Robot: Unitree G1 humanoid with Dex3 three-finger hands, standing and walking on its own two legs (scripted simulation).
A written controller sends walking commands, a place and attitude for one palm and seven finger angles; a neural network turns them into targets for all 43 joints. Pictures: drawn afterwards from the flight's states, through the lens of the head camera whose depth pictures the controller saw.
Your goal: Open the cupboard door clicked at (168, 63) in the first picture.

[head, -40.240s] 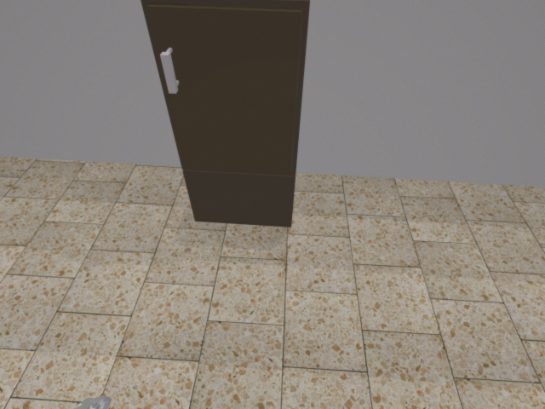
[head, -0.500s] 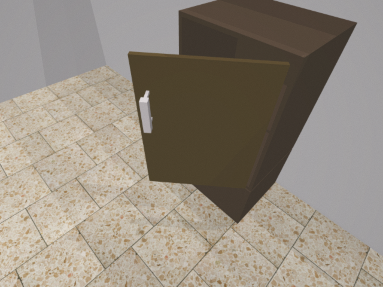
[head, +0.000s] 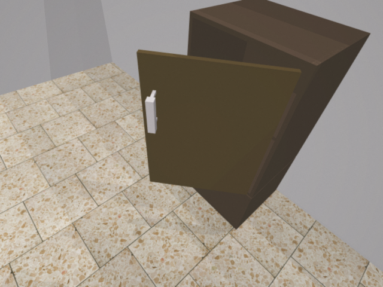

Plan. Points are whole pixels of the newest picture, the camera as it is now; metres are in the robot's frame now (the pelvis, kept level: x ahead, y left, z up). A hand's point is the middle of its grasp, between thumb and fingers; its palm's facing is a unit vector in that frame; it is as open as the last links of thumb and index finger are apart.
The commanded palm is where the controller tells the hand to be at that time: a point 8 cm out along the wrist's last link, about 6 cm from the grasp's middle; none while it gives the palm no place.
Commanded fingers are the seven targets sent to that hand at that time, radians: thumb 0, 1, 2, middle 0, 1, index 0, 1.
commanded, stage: come to a stop and stand still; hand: left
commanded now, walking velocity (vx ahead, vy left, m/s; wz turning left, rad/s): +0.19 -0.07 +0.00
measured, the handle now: (153, 111) +0.59 +0.16 +0.03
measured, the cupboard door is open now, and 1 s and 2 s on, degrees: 41 41 41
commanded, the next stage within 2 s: none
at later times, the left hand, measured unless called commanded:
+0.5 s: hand out of the picture +0.12 +0.15 -0.16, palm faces +0.03 -0.98 -0.22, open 7.2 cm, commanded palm none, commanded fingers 0.00 0.90 0.90 -0.20 -0.30 -0.20 -0.30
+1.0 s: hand out of the picture +0.01 +0.14 -0.16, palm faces -0.01 -0.99 -0.16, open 7.4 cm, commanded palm none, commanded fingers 0.00 0.90 0.90 -0.20 -0.30 -0.20 -0.30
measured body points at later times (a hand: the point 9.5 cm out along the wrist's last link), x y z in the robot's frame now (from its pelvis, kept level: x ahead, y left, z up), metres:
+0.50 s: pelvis +0.04 -0.03 +0.01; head +0.07 -0.03 +0.45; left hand +0.11 +0.20 -0.14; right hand +0.04 -0.25 -0.15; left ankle +0.03 +0.08 -0.72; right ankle +0.08 -0.14 -0.73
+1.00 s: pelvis +0.02 -0.02 +0.01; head +0.03 -0.02 +0.46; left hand +0.01 +0.19 -0.15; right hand +0.04 -0.25 -0.14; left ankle +0.04 +0.08 -0.73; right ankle -0.01 -0.13 -0.73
